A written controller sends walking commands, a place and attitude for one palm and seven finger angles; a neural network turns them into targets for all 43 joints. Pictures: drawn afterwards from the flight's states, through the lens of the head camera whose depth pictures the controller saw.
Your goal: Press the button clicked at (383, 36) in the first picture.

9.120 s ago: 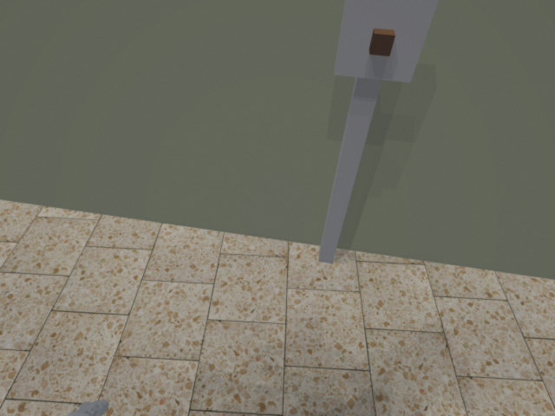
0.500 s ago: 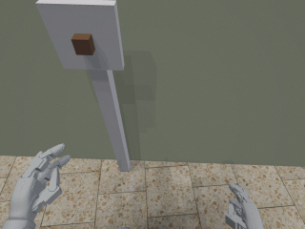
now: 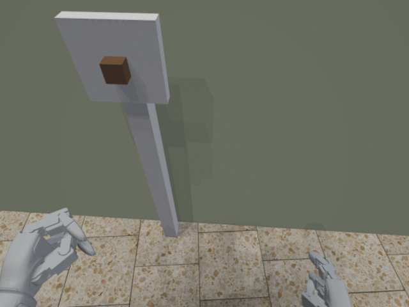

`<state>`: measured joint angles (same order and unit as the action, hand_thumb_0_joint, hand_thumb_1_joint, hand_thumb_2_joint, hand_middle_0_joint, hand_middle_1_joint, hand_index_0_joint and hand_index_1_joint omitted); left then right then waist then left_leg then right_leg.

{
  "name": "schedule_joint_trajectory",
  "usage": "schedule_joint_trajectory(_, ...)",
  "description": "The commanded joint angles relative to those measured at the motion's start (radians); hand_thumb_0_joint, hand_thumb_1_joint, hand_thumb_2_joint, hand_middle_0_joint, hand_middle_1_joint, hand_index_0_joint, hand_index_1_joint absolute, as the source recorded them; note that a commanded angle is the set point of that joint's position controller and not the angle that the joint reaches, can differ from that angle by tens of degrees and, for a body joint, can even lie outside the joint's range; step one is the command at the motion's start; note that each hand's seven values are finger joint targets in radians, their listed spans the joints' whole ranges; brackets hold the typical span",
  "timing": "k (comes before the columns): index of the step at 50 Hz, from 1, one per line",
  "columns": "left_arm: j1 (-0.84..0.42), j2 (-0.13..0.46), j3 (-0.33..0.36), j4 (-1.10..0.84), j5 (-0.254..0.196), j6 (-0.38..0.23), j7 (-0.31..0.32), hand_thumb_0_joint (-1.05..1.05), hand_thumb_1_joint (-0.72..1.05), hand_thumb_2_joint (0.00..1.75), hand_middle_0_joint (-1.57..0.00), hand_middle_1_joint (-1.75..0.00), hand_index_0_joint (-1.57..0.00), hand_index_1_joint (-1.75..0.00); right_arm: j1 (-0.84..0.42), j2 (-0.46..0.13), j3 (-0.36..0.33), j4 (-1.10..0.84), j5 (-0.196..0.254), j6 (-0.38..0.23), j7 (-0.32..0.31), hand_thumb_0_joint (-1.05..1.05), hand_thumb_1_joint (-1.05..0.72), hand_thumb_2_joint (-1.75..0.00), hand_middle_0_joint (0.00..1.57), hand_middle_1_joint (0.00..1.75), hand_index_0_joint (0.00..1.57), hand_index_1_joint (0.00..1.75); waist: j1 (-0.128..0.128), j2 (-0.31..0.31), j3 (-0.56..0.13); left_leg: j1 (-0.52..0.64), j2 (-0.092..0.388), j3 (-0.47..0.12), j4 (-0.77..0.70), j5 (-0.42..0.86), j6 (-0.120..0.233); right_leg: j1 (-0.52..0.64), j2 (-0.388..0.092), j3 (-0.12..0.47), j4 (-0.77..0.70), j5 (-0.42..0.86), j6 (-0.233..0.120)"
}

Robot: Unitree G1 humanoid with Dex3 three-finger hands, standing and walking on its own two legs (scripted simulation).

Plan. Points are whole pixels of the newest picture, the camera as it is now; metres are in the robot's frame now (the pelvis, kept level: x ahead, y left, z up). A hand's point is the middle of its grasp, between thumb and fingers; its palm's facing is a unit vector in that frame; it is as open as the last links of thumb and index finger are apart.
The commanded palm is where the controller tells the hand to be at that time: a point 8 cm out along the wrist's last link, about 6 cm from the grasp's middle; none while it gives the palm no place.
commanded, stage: raise the hand and make a fist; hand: left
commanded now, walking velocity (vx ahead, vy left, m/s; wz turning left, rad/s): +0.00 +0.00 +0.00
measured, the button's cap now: (116, 69) +0.50 +0.21 +0.21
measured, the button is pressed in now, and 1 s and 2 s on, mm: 0 0 0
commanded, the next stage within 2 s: aim a knuckle at the button in 1.22 s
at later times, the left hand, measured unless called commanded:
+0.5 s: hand (46, 218) +0.21 +0.24 +0.15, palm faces +0.03 -1.00 -0.09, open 3.1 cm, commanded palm +0.18 +0.29 +0.16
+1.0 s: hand (38, 186) +0.23 +0.24 +0.20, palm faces +0.04 -1.00 -0.08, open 3.1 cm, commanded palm +0.20 +0.28 +0.21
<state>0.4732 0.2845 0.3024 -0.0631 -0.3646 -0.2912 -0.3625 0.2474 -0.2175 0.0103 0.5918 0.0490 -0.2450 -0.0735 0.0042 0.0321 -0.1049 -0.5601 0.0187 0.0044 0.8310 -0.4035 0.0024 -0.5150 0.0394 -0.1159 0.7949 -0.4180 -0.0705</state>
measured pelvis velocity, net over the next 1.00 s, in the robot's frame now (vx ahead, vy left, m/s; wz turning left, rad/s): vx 0.00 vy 0.02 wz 0.01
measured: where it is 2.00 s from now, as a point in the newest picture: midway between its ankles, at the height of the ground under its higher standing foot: outside the picture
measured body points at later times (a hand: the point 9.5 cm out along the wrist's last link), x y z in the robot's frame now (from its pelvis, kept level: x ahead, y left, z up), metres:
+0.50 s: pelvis +0.01 +0.03 +0.02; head -0.01 +0.02 +0.47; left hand +0.21 +0.29 +0.16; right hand +0.20 -0.19 -0.03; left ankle +0.01 +0.12 -0.70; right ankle -0.01 -0.07 -0.70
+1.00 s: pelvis +0.00 +0.02 +0.03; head -0.04 -0.01 +0.48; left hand +0.23 +0.29 +0.21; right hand +0.21 -0.20 -0.02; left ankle +0.01 +0.12 -0.70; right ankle -0.01 -0.07 -0.70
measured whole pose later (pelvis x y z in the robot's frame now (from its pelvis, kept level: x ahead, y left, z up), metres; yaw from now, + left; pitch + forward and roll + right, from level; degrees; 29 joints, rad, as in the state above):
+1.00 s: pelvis +0.00 +0.02 +0.03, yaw +1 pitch -3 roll +0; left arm 0.14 0.35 0.33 -0.25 -0.34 0.25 -0.30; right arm 0.19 -0.25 0.09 0.62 0.07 -0.22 -0.09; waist 0.05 0.06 -0.05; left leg -0.19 -0.02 0.01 0.52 -0.27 0.03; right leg -0.15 0.02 -0.10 0.49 -0.28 -0.05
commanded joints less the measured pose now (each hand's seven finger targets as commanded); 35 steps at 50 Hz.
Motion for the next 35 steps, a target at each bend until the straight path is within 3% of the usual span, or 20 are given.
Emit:
schedule_joint_trajectory(1,-0.008,0.146,0.084,-0.216,-0.014,-0.044,0.014,0.0,0.9,0.9,-1.3,-1.5,-1.3,-1.5,-0.081,-0.135,-0.05,-0.165,0.009,-0.082,-0.007,0.0,-0.9,-0.9,0.2,0.3,0.2,0.3,0.015,-0.041,-0.123,0.094,-0.015,-0.042,-0.109,0.251,0.033,0.138,-0.068,0.149,-0.177,0.325,0.104)
schedule_joint_trajectory(4,-0.054,0.151,0.066,-0.253,-0.009,-0.03,0.026,0.0,0.9,0.9,-1.3,-1.5,-1.3,-1.5,-0.093,-0.139,-0.042,-0.164,0.011,-0.096,-0.012,0.0,-0.9,-0.9,0.2,0.3,0.2,0.3,0.015,-0.007,-0.075,0.13,-0.014,-0.043,-0.137,0.235,0.036,0.125,-0.056,0.131,-0.199,0.252,0.084)
schedule_joint_trajectory(6,-0.067,0.168,0.076,-0.285,0.0,-0.021,0.038,0.0,0.9,0.9,-1.3,-1.5,-1.3,-1.5,-0.086,-0.14,-0.04,-0.16,0.012,-0.104,-0.012,0.0,-0.9,-0.9,0.2,0.3,0.2,0.3,0.021,0.024,-0.103,0.175,-0.013,-0.04,-0.163,0.249,0.036,0.137,-0.049,0.104,-0.201,0.251,0.072)
schedule_joint_trajectory(8,-0.077,0.172,0.079,-0.313,0.001,-0.009,0.051,0.0,0.9,0.9,-1.3,-1.5,-1.3,-1.5,-0.086,-0.139,-0.036,-0.16,0.012,-0.113,-0.013,0.0,-0.9,-0.9,0.2,0.3,0.2,0.3,0.023,0.016,-0.118,0.199,-0.013,-0.042,-0.178,0.262,0.037,0.152,-0.047,0.092,-0.206,0.264,0.07)
schedule_joint_trajectory(9,-0.092,0.175,0.078,-0.312,0.0,0.001,0.056,0.0,0.9,0.9,-1.3,-1.5,-1.3,-1.5,-0.091,-0.14,-0.033,-0.156,0.012,-0.113,-0.013,0.0,-0.9,-0.9,0.2,0.3,0.2,0.3,0.022,-0.005,-0.097,0.198,-0.011,-0.048,-0.185,0.265,0.037,0.164,-0.042,0.09,-0.212,0.264,0.067)
schedule_joint_trajectory(12,-0.143,0.171,0.061,-0.32,0.003,0.033,0.057,0.0,0.9,0.9,-1.3,-1.5,-1.3,-1.5,-0.097,-0.146,-0.023,-0.153,0.016,-0.118,-0.015,0.0,-0.9,-0.9,0.2,0.3,0.2,0.3,0.019,0.037,-0.054,0.225,-0.011,-0.05,-0.22,0.241,0.035,0.153,-0.037,0.074,-0.234,0.237,0.062)
schedule_joint_trajectory(13,-0.153,0.171,0.058,-0.318,0.005,0.049,0.058,0.0,0.9,0.9,-1.3,-1.5,-1.3,-1.5,-0.097,-0.146,-0.018,-0.153,0.017,-0.12,-0.016,0.0,-0.9,-0.9,0.2,0.3,0.2,0.3,0.021,0.049,-0.048,0.236,-0.01,-0.054,-0.232,0.233,0.034,0.155,-0.036,0.07,-0.242,0.224,0.059)
schedule_joint_trajectory(14,-0.172,0.17,0.052,-0.319,0.003,0.065,0.056,0.0,0.9,0.9,-1.3,-1.5,-1.3,-1.5,-0.101,-0.148,-0.016,-0.153,0.016,-0.12,-0.017,0.0,-0.9,-0.9,0.2,0.3,0.2,0.3,0.019,0.008,-0.045,0.241,-0.009,-0.061,-0.238,0.238,0.036,0.171,-0.033,0.071,-0.249,0.227,0.059)
schedule_joint_trajectory(17,-0.202,0.191,0.068,-0.348,0.006,0.11,0.054,0.0,0.9,0.9,-1.3,-1.5,-1.3,-1.5,-0.105,-0.148,-0.009,-0.155,0.017,-0.124,-0.016,0.0,-0.9,-0.9,0.2,0.3,0.2,0.3,0.03,0.044,-0.068,0.285,-0.009,-0.061,-0.264,0.271,0.035,0.205,-0.034,0.062,-0.262,0.267,0.056)
schedule_joint_trajectory(22,-0.28,0.189,0.055,-0.375,0.013,0.188,0.059,0.0,0.9,0.9,-1.3,-1.5,-1.3,-1.5,-0.12,-0.146,0.008,-0.15,0.017,-0.121,-0.014,0.0,-0.9,-0.9,0.2,0.3,0.2,0.3,0.034,0.07,-0.03,0.327,-0.005,-0.073,-0.312,0.281,0.027,0.227,-0.029,0.043,-0.291,0.27,0.049)
schedule_joint_trajectory(24,-0.304,0.198,0.065,-0.373,0.013,0.218,0.064,0.0,0.9,0.9,-1.3,-1.5,-1.3,-1.5,-0.125,-0.147,0.011,-0.147,0.015,-0.118,-0.016,0.0,-0.9,-0.9,0.2,0.3,0.2,0.3,0.037,0.029,-0.022,0.338,-0.004,-0.077,-0.324,0.292,0.028,0.246,-0.025,0.042,-0.305,0.279,0.049)
schedule_joint_trajectory(25,-0.324,0.198,0.062,-0.389,0.017,0.231,0.063,0.0,0.9,0.9,-1.3,-1.5,-1.3,-1.5,-0.131,-0.146,0.012,-0.146,0.016,-0.116,-0.016,0.0,-0.9,-0.9,0.2,0.3,0.2,0.3,0.038,0.052,-0.029,0.353,-0.005,-0.074,-0.332,0.295,0.027,0.249,-0.028,0.044,-0.31,0.282,0.049)
schedule_joint_trajectory(29,-0.383,0.216,0.084,-0.379,0.014,0.29,0.065,0.0,0.9,0.9,-1.3,-1.5,-1.3,-1.5,-0.145,-0.146,0.019,-0.14,0.015,-0.102,-0.021,0.0,-0.9,-0.9,0.2,0.3,0.2,0.3,0.043,0.013,-0.025,0.372,-0.007,-0.076,-0.352,0.309,0.028,0.277,-0.026,0.043,-0.333,0.298,0.049)
schedule_joint_trajectory(33,-0.456,0.222,0.083,-0.4,0.019,0.346,0.065,0.0,0.9,0.9,-1.3,-1.5,-1.3,-1.5,-0.166,-0.14,0.025,-0.143,0.021,-0.088,-0.023,0.0,-0.9,-0.9,0.2,0.3,0.2,0.3,0.047,0.058,-0.033,0.41,-0.009,-0.075,-0.371,0.317,0.024,0.288,-0.032,0.044,-0.348,0.304,0.047)
schedule_joint_trajectory(35,-0.488,0.235,0.096,-0.398,0.015,0.372,0.065,0.0,0.9,0.9,-1.3,-1.5,-1.3,-1.5,-0.178,-0.141,0.027,-0.142,0.022,-0.082,-0.025,0.0,-0.9,-0.9,0.2,0.3,0.2,0.3,0.049,0.014,-0.035,0.41,-0.011,-0.077,-0.38,0.312,0.028,0.305,-0.032,0.046,-0.36,0.303,0.048)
